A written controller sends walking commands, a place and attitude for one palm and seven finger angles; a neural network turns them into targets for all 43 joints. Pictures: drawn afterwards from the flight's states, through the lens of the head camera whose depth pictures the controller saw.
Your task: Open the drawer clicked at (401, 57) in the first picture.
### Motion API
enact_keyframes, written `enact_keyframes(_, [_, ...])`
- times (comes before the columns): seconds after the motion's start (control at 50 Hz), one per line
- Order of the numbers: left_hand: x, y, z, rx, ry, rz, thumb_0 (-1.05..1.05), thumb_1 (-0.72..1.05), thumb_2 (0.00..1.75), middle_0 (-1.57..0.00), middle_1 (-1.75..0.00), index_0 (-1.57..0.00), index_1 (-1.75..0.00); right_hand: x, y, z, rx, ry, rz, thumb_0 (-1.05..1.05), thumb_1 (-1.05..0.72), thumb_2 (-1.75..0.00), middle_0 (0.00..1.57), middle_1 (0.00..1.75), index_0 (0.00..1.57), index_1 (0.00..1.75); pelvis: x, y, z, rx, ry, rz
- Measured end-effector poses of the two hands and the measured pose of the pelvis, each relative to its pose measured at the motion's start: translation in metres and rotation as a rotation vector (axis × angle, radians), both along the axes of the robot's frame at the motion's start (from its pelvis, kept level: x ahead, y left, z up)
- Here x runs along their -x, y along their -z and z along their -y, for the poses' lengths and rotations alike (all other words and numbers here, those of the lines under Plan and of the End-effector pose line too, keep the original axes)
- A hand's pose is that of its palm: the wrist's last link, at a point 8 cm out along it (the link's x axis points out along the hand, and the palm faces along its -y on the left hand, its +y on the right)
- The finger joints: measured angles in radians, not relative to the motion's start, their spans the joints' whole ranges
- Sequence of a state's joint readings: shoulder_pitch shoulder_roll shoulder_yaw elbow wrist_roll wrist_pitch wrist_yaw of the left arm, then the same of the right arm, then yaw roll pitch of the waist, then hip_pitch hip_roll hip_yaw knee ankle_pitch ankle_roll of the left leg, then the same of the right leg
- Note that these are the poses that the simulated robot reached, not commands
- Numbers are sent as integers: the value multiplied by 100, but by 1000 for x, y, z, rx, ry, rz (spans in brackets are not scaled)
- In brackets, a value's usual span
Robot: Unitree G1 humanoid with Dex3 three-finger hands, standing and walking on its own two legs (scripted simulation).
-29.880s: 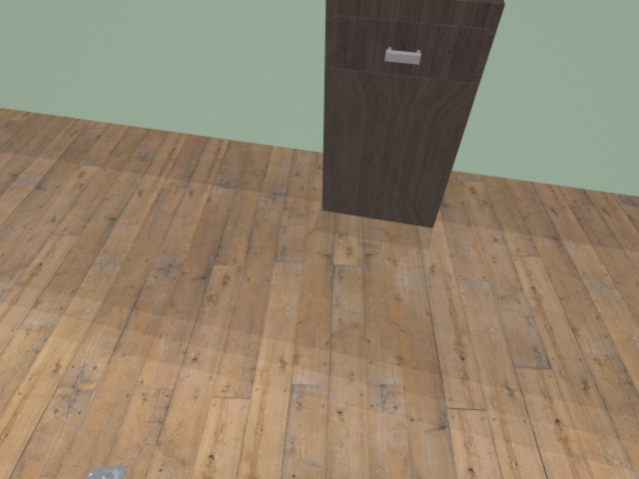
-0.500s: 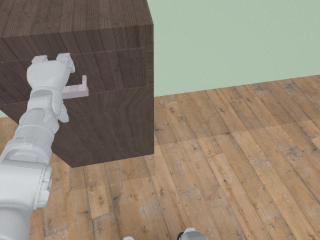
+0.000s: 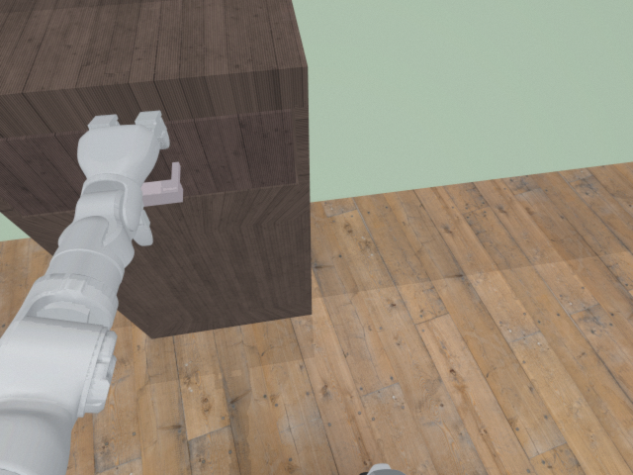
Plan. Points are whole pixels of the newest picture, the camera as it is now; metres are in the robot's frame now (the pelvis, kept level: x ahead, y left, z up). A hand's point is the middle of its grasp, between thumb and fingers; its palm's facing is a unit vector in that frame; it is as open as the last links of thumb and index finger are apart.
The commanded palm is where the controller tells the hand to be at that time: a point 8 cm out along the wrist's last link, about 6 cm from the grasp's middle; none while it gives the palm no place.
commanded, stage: re-aim the fingers above the handle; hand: left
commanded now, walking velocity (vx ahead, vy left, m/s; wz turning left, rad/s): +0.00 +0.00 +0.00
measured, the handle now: (145, 183) +0.53 +0.25 +0.01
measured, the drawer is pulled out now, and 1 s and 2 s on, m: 0.00 0.00 0.00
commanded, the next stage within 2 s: lower the fingers behind the handle in 1.88 s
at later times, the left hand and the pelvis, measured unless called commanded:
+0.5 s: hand (132, 179) +0.49 +0.23 +0.06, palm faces -0.03 +0.01 -1.00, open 13.7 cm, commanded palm +0.47 +0.24 +0.12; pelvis -0.02 +0.00 +0.00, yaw -1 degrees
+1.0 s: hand (123, 180) +0.49 +0.25 +0.06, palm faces -0.03 +0.02 -1.00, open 13.6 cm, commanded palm +0.48 +0.24 +0.12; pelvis -0.01 +0.01 +0.00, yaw +0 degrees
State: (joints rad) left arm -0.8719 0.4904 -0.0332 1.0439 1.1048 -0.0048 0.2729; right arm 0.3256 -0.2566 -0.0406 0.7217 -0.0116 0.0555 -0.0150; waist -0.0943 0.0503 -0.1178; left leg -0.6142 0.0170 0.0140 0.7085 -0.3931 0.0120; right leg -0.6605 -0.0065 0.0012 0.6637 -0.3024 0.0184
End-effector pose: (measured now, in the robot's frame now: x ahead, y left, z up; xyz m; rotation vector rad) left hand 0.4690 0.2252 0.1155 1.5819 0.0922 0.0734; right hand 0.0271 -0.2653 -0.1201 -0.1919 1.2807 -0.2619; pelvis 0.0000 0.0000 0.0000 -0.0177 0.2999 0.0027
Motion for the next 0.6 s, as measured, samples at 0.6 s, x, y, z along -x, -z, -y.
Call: enact_keyframes(0.6, [0,-1,-13,-8,-28,-24,0,-49,30,-33,-121,-34,-122,50,-6,11,47,57,-53,0,-90,-90,20,30,20,30,16,2,2,-3,15,-14])
